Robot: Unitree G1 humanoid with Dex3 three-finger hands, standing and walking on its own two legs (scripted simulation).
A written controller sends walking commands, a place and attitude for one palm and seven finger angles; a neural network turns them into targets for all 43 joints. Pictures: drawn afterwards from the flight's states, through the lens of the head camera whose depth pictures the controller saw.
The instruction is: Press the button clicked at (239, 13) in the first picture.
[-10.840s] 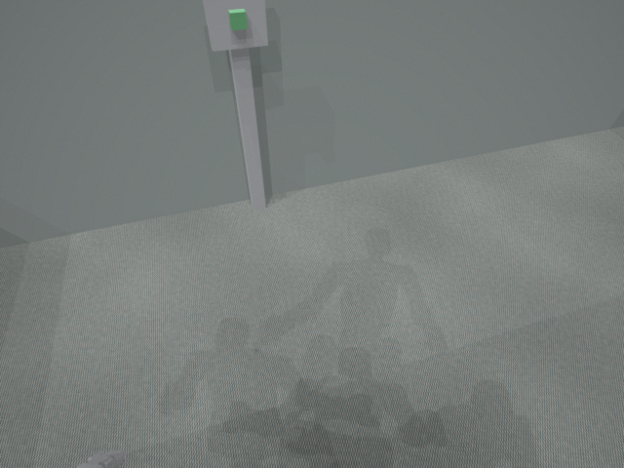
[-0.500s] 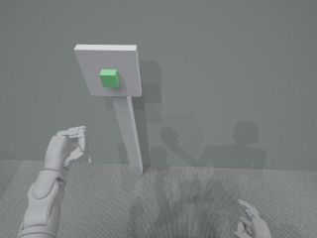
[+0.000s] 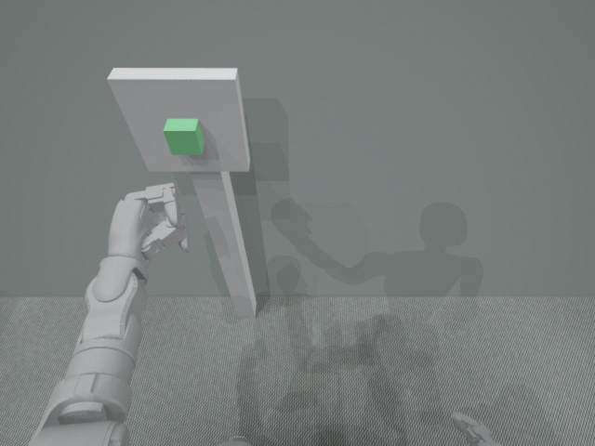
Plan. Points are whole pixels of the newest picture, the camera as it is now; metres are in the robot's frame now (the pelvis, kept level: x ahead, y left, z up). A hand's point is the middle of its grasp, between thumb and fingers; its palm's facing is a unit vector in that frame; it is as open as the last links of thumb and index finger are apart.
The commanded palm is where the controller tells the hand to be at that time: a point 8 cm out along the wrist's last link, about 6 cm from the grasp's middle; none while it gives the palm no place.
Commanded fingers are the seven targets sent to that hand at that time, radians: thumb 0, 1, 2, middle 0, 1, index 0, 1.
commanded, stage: aim a knuckle at the button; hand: left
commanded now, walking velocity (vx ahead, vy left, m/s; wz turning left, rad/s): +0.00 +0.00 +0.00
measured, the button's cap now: (185, 135) +0.55 +0.18 +0.10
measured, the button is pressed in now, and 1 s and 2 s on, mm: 0 0 5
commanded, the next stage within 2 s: press the button with the knuckle in 1.00 s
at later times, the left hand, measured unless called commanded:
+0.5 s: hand (207, 190) +0.46 +0.14 +0.07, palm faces +0.01 -1.00 -0.01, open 3.1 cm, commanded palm +0.42 +0.21 +0.07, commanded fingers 0.00 0.90 0.90 -1.30 -1.50 -1.30 -1.50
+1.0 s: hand (197, 199) +0.44 +0.15 +0.07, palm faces +0.00 -1.00 +0.00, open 3.1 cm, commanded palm +0.41 +0.21 +0.07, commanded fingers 0.00 0.90 0.90 -1.30 -1.50 -1.30 -1.50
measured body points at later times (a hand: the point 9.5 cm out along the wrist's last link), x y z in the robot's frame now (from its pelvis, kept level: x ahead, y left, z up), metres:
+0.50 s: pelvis -0.01 +0.00 -0.01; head +0.07 +0.00 +0.43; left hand +0.45 +0.20 +0.07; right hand +0.01 -0.26 -0.14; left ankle +0.03 +0.13 -0.70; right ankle -0.03 -0.10 -0.70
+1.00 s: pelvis -0.01 +0.01 -0.01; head +0.06 +0.01 +0.43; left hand +0.43 +0.21 +0.08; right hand +0.07 -0.25 -0.13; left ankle +0.03 +0.13 -0.70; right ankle -0.03 -0.10 -0.70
